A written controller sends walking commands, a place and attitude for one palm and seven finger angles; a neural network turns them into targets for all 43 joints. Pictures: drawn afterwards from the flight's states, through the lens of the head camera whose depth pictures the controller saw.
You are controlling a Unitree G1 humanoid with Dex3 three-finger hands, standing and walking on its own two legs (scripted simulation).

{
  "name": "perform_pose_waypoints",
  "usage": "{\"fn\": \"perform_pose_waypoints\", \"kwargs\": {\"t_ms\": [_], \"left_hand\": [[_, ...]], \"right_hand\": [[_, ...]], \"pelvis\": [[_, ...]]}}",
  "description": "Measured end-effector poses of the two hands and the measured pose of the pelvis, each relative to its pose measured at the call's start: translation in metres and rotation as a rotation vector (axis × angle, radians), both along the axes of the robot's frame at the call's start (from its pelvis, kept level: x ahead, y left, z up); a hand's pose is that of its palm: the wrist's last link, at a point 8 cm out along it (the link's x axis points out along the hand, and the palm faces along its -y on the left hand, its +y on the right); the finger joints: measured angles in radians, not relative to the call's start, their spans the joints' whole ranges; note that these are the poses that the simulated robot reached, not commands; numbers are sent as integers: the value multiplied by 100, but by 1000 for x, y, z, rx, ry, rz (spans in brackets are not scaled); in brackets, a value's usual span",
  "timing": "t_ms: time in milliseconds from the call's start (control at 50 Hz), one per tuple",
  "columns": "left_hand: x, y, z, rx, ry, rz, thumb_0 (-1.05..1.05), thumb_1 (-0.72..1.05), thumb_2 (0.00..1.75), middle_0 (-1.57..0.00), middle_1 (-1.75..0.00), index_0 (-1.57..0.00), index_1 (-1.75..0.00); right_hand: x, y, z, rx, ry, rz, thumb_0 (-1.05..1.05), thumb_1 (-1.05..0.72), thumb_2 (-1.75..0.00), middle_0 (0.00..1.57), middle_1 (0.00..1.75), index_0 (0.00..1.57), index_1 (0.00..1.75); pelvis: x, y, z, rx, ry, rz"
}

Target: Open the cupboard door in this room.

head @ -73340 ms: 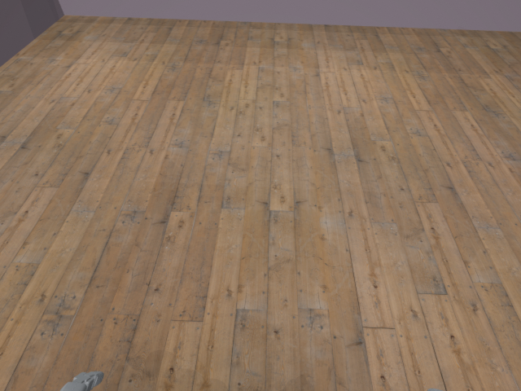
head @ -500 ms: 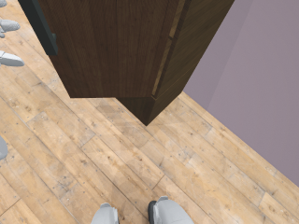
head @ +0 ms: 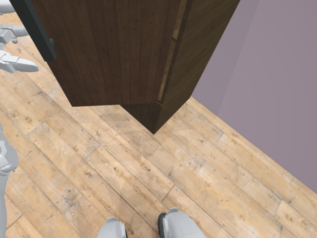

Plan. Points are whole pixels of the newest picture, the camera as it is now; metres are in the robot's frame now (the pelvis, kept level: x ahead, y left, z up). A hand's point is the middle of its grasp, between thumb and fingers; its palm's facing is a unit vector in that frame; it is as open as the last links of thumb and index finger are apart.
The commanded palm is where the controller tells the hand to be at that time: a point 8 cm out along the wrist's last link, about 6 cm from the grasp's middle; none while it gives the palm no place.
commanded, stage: slide the fingers in behind the handle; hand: left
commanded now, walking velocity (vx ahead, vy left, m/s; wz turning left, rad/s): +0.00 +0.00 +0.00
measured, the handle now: (38, 24) +0.59 +0.21 +0.12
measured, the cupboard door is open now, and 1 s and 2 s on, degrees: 48 48 48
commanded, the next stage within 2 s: close the thumb around the handle in 1.10 s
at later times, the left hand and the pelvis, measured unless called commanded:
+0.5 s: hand (33, 41) +0.54 +0.21 +0.12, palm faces -0.01 -1.00 +0.00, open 14.0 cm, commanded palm +0.52 +0.25 +0.12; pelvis +0.01 -0.01 +0.00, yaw +0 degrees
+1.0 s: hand (40, 40) +0.54 +0.20 +0.12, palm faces +0.00 -1.00 -0.01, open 14.0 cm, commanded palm +0.52 +0.24 +0.12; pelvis +0.00 -0.01 +0.00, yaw +0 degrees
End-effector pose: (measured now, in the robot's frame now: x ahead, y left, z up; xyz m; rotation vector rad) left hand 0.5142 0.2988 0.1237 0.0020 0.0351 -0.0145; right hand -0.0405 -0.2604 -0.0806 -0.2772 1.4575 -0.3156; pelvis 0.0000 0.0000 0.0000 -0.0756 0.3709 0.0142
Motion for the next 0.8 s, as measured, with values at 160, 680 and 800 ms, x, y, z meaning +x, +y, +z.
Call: {"fn": "perform_pose_waypoints", "kwargs": {"t_ms": [160, 680, 800], "left_hand": [[0, -10, 0, 1, -8, -1, -1, -50, 30, -30, -120, -30, -120], [3, -41, -6, 2, 6, 6, -1, -50, 30, -30, -120, -30, -120], [3, -46, -4, -1, -9, 7, -1, -50, 30, -30, -120, -30, -120]], "right_hand": [[8, -1, -1, 9, -21, 4, 0, -91, -90, 21, 30, 20, 30], [20, -8, -6, 29, -57, 14, 0, -91, -90, 21, 30, 20, 30], [16, -8, -6, 33, -46, 8, 0, -91, -90, 21, 30, 20, 30]], "pelvis": [[3, -1, 1, 3, -4, -2], [5, -8, 2, 14, -14, 1], [5, -8, 2, 15, -15, 0]]}}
